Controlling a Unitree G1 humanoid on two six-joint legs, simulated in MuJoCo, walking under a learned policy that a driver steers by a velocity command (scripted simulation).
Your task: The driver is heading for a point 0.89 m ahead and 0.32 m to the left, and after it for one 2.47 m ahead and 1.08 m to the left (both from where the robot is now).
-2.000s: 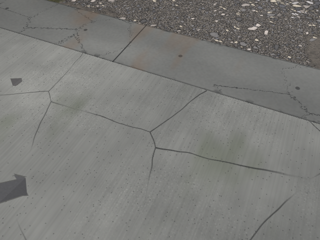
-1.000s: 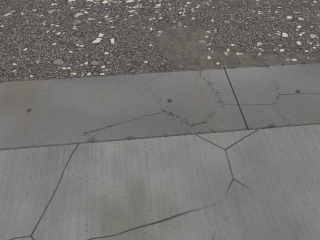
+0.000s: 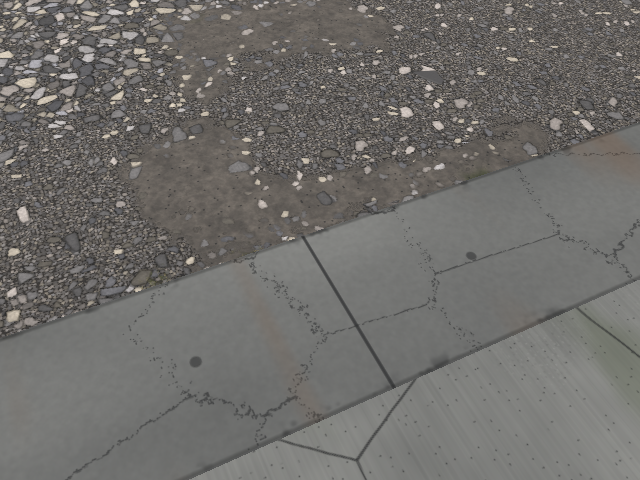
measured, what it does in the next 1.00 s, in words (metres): walks ahead: right foot, then left foot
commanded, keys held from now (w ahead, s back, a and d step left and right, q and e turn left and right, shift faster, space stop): w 0.08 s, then no key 0.66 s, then w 0.24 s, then w+q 0.02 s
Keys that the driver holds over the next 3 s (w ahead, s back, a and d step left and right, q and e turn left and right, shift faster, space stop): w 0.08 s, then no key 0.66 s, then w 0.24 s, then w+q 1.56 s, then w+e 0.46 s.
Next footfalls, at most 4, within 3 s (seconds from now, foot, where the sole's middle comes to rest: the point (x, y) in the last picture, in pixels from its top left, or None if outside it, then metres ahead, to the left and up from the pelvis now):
0.22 right None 0.08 -0.12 -0.78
0.50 left None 0.15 0.08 -0.78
1.04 right None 0.17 -0.12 -0.78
1.50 left None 0.48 0.08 -0.78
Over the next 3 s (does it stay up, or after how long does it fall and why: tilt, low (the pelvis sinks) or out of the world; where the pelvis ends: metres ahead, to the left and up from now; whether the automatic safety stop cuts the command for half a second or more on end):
stays up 0.91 0.42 -0.01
